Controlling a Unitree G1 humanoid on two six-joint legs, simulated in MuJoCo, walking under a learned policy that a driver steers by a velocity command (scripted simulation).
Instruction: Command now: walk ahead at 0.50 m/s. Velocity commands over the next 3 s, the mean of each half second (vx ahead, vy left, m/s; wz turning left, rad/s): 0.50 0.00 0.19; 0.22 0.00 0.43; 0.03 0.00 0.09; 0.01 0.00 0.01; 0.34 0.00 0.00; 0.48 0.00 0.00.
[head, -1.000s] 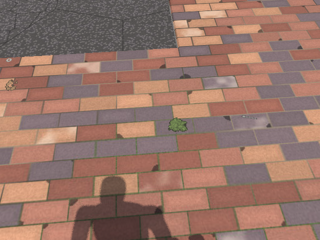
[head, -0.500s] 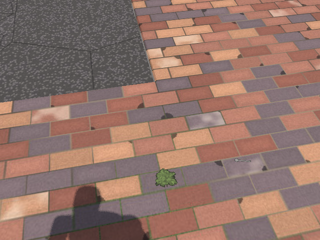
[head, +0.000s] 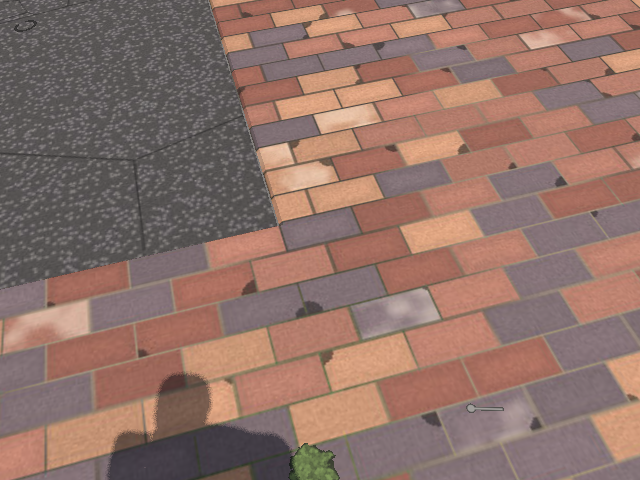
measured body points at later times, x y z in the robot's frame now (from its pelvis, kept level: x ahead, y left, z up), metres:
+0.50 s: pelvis +0.25 +0.02 +0.00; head +0.29 +0.02 +0.45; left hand +0.16 +0.25 -0.15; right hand +0.46 -0.18 -0.12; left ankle +0.37 +0.10 -0.72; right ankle +0.09 -0.07 -0.72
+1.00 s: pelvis +0.43 +0.05 +0.01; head +0.46 +0.07 +0.46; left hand +0.47 +0.33 -0.11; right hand +0.56 -0.20 -0.11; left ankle +0.37 +0.09 -0.73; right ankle +0.55 -0.04 -0.69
